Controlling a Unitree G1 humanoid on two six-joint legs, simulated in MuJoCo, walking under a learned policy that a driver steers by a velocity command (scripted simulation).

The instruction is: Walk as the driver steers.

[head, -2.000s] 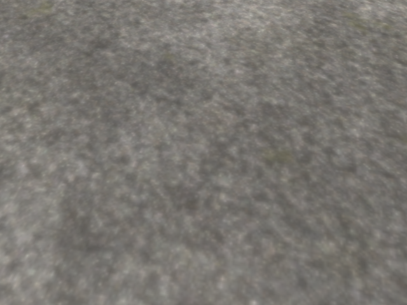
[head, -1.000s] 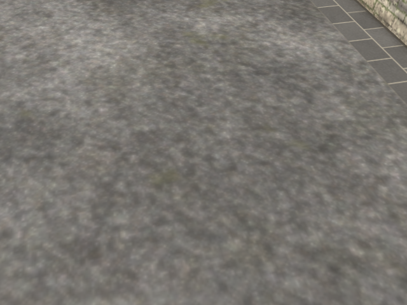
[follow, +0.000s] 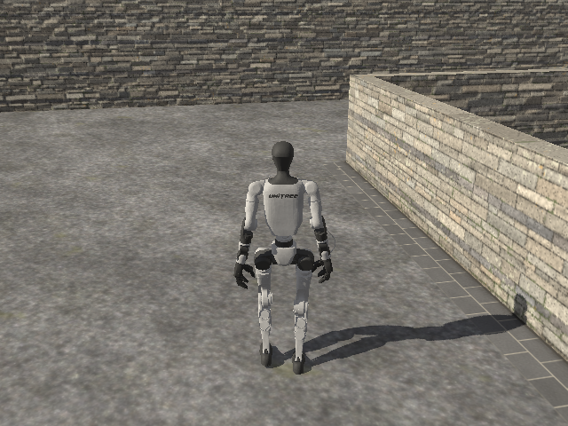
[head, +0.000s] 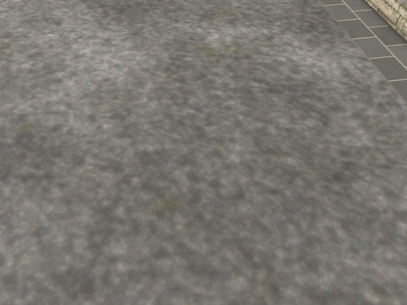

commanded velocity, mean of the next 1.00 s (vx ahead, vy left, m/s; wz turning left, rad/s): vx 0.44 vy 0.00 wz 0.01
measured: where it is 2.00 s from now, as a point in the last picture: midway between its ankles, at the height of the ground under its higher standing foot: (177, 187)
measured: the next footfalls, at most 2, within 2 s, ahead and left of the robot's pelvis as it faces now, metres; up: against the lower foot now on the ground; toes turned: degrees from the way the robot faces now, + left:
left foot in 0.20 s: +0.18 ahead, +0.14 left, +0.00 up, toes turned +4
right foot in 0.72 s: +0.51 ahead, -0.03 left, +0.00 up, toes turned -5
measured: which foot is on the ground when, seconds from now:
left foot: up 0.00-0.18, down 0.20-0.74, up 0.76-1.00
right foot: down 0.00-0.20, up 0.22-0.70, down 0.72-1.00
